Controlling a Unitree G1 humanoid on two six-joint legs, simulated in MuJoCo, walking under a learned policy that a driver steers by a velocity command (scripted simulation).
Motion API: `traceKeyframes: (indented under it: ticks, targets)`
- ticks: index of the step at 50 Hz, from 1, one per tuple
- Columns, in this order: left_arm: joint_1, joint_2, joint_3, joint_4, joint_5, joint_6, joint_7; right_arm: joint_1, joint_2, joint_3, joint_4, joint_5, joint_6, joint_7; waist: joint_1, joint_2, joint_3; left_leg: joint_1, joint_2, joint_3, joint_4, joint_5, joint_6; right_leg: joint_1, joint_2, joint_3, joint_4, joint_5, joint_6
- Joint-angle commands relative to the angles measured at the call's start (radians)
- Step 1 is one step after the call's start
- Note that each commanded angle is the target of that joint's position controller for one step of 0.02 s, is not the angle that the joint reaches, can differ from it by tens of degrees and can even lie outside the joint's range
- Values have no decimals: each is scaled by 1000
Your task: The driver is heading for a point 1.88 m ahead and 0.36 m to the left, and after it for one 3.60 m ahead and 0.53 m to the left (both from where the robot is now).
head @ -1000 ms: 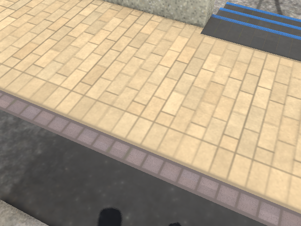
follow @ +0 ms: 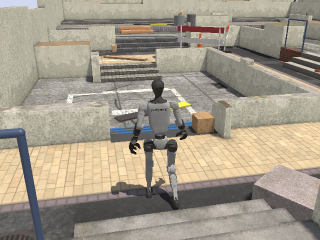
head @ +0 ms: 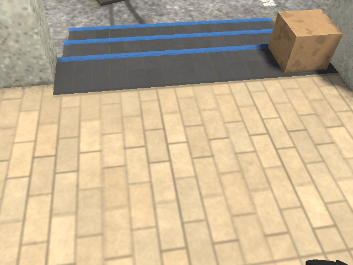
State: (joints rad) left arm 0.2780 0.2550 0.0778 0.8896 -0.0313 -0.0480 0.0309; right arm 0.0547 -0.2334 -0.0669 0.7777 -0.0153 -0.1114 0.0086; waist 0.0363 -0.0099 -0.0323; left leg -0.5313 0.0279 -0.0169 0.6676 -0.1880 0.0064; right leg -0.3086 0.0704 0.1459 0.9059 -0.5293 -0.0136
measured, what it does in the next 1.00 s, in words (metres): walks ahead: right foot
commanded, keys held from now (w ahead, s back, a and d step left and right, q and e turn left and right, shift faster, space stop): no key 1.00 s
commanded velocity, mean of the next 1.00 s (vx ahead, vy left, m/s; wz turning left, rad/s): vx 0.07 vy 0.00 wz -0.05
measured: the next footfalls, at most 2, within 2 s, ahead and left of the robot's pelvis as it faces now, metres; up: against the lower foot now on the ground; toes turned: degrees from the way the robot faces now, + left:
right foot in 0.32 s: +0.16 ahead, -0.12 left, +0.00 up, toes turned +1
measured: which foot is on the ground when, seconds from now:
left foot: down 0.00-1.00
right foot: up 0.00-0.30, down 0.32-1.00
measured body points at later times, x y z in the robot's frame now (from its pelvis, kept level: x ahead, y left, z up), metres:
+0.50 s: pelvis +0.10 +0.01 +0.02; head +0.11 +0.01 +0.47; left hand +0.20 +0.26 -0.11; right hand +0.19 -0.23 -0.12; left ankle +0.10 +0.12 -0.72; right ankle +0.12 -0.12 -0.72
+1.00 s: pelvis +0.11 +0.00 +0.02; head +0.13 +0.00 +0.47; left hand +0.19 +0.25 -0.13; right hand +0.17 -0.25 -0.13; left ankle +0.10 +0.12 -0.72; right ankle +0.12 -0.12 -0.72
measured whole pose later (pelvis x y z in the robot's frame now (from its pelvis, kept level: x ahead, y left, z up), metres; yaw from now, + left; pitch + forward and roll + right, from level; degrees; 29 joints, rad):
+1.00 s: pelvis +0.11 +0.00 +0.02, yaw -1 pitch -2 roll +0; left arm 0.11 0.20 0.06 1.11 -0.01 0.01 0.04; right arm 0.16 -0.20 -0.05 1.08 0.00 0.00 -0.04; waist -0.01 0.00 0.05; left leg -0.16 0.00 0.02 0.47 -0.28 0.01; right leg -0.20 0.00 0.02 0.48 -0.25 0.00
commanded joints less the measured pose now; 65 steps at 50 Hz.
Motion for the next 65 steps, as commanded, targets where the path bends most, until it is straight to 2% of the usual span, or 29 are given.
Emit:
traceKeyframes:
  ticks: [1,2,3,4,5,6,7,9,11,13,15,16,17,18,19,21,24,33,45,65]
  targets:
    - [66,95,21,-34,-6,-1,4,268,-156,-46,25,7,5,11,-103,205,-126,582,349,-573,-304,120,226,-515,1,34,455,-32,-3]
    - [-10,92,22,-49,9,12,11,175,-129,-34,8,1,14,7,-85,117,-81,463,300,-445,-309,189,206,-482,-45,-11,406,49,-3]
    - [-39,81,25,-59,21,20,15,103,-101,-24,6,0,20,1,-48,99,-56,364,268,-362,-312,284,193,-426,-94,-26,318,100,1]
    - [-24,69,27,-52,25,28,16,72,-78,-17,11,-6,24,-4,-16,122,-63,300,230,-286,-320,364,170,-334,-125,-37,229,129,2]
    - [-6,44,22,-37,25,32,15,66,-64,-14,21,-12,25,-8,-2,137,-84,262,199,-222,-324,458,166,-254,-118,-62,157,159,8]
    - [4,19,17,-26,23,34,16,65,-60,-13,33,-13,26,-12,8,142,-101,256,179,-170,-321,559,169,-203,-109,-82,65,172,15]
    - [-5,0,11,-23,23,32,17,67,-72,-17,43,-8,25,-17,9,141,-116,263,176,-139,-319,630,176,-164,-103,-92,-30,191,24]
    - [-37,-9,3,-18,27,36,18,83,-93,-21,69,4,27,-28,-1,140,-153,281,182,-111,-326,662,192,-76,-98,-99,-161,260,36]
    - [-51,7,3,-8,24,46,18,93,-92,-18,91,11,35,-33,-7,135,-161,290,192,-115,-342,569,198,-20,-95,-101,-246,308,40]
    - [-58,10,4,7,26,54,15,85,-80,-12,106,19,47,-35,2,121,-133,269,175,-111,-350,380,183,51,-89,-115,-366,374,28]
    - [-70,19,6,20,40,58,15,111,-56,-3,129,26,54,-34,2,94,-91,232,130,-110,-349,140,129,134,-103,-104,-486,460,-1]
    - [-65,39,8,21,46,59,18,124,-44,1,136,17,55,-32,-8,70,-78,212,104,-104,-336,34,96,173,-151,-61,-498,501,-20]
    - [-84,94,19,26,35,62,22,182,-44,-4,145,9,53,-27,-68,-16,-56,180,40,-66,-328,-63,67,190,-175,-47,-469,527,-48]
    - [-109,82,22,40,23,63,20,188,-38,-3,155,12,59,-32,-74,-88,-24,216,3,-15,-329,-87,48,109,-156,-43,-492,377,-59]
    - [-120,43,14,39,23,59,18,156,-60,-7,159,15,66,-39,-54,-67,13,244,-1,1,-308,-73,37,59,-144,-42,-518,330,-51]
    - [-134,27,8,54,29,44,15,141,-51,-7,165,17,80,-49,-55,-61,29,276,0,6,-289,-5,37,49,-136,-51,-523,392,-32]
    - [-126,28,8,84,25,31,15,142,-50,-9,179,14,88,-50,-53,-41,5,316,6,5,-275,80,40,94,-130,-63,-496,500,-30]
    - [-146,38,5,138,21,38,16,118,-62,-13,222,21,102,-48,-45,6,-2,362,9,10,-256,166,29,147,-121,-79,-469,586,-34]
    - [-158,40,-3,182,24,49,15,123,-74,-6,269,19,109,-52,-43,6,32,358,11,9,-264,117,23,146,-106,-96,-485,518,-25]
    - [-121,38,-22,219,28,51,15,173,-62,13,308,15,107,-52,-41,11,70,321,7,6,-290,0,22,111,-95,-106,-512,391,-15]
Velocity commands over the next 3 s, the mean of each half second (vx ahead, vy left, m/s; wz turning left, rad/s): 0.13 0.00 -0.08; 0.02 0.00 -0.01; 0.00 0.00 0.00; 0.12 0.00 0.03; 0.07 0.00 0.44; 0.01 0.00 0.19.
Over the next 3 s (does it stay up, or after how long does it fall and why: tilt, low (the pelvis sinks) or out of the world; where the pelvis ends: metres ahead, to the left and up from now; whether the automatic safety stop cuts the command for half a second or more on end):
stays up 0.30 -0.02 0.02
